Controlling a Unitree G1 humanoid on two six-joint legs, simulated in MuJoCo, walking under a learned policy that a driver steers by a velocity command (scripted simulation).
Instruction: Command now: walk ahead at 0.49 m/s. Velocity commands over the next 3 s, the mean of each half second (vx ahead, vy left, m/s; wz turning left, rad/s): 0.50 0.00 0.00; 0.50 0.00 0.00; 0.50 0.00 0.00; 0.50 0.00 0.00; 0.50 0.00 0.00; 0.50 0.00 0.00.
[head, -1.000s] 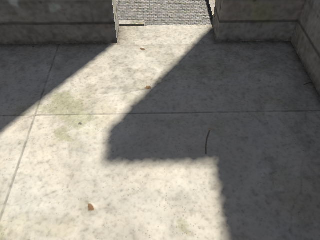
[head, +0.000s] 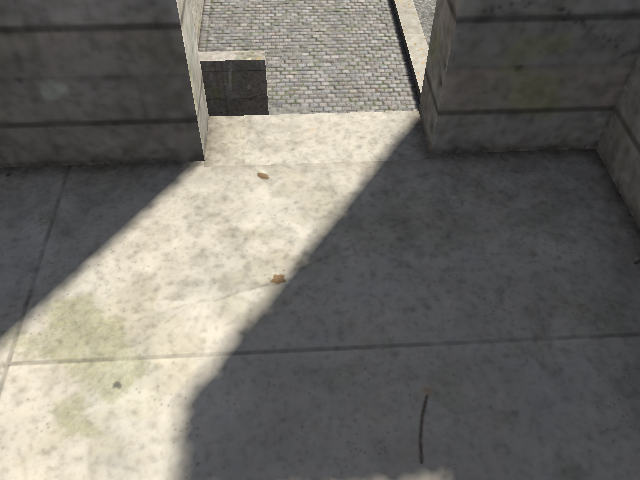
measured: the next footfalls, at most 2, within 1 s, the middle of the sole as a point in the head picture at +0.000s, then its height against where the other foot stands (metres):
right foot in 0.22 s outside the picture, level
left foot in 0.80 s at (289, 429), level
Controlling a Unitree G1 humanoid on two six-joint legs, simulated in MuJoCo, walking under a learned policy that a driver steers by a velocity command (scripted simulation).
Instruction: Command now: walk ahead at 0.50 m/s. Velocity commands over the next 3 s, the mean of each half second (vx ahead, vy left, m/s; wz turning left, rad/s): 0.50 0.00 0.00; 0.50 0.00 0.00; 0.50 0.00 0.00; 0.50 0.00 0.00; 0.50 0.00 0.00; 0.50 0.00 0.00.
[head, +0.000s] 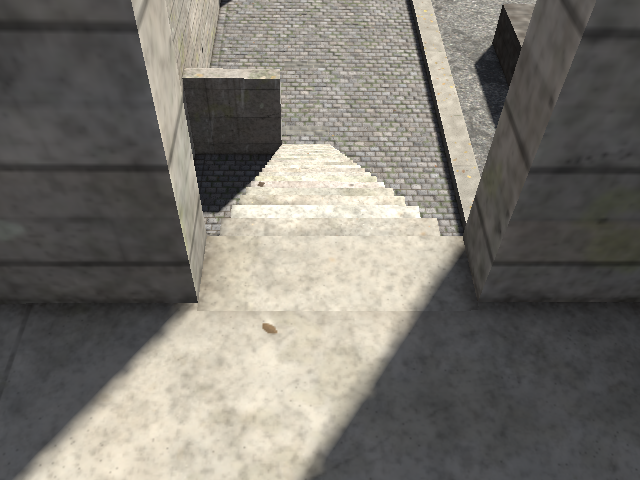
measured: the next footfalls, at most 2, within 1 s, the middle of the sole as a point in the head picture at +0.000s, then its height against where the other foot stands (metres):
right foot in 0.36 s outside the picture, level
left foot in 0.88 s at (298, 418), level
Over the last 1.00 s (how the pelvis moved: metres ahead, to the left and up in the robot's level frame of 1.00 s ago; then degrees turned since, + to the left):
0.55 0.01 0.00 0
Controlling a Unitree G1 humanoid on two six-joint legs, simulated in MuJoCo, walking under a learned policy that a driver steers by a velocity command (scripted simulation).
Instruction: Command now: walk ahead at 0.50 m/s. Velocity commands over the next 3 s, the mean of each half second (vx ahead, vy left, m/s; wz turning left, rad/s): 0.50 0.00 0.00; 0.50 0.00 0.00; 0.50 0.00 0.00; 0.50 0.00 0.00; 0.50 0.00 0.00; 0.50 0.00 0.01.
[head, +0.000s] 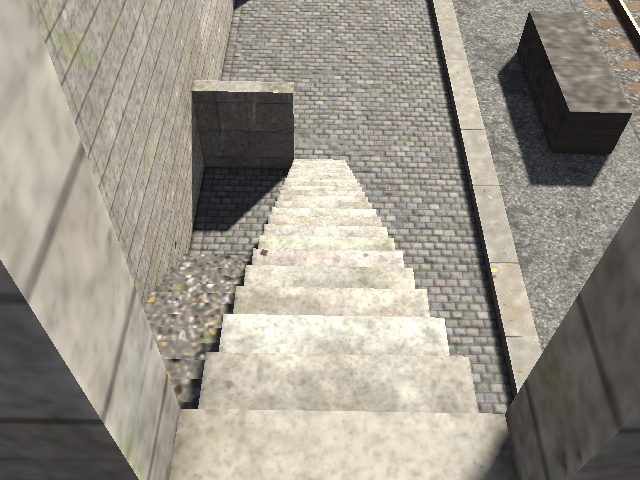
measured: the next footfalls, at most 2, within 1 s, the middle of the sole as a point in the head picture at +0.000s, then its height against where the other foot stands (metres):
right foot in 0.42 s outside the picture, level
left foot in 1.00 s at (317, 471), level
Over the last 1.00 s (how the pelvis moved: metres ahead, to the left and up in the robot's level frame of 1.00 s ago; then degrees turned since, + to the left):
0.53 -0.02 -0.01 0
